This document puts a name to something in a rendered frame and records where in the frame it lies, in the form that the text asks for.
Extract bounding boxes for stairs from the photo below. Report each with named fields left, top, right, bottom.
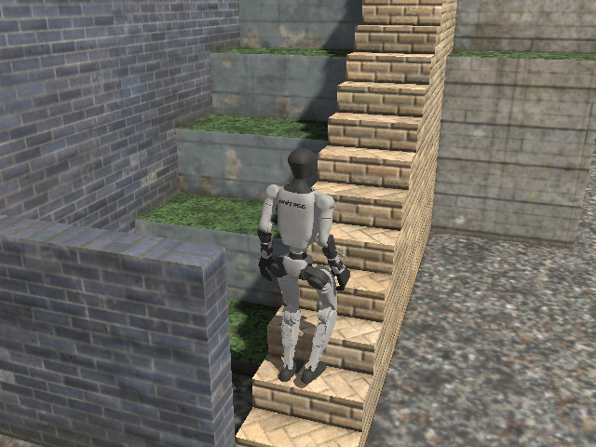
left=235, top=0, right=457, bottom=447

